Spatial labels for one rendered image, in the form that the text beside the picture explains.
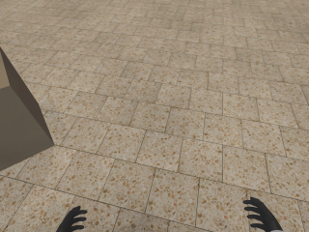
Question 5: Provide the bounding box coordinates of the pedestal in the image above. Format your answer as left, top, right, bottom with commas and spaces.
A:
0, 46, 55, 171

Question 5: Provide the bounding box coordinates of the robot left hand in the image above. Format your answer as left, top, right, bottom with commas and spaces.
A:
56, 206, 87, 232

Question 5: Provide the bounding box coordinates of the robot right hand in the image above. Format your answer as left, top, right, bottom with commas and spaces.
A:
243, 196, 283, 232

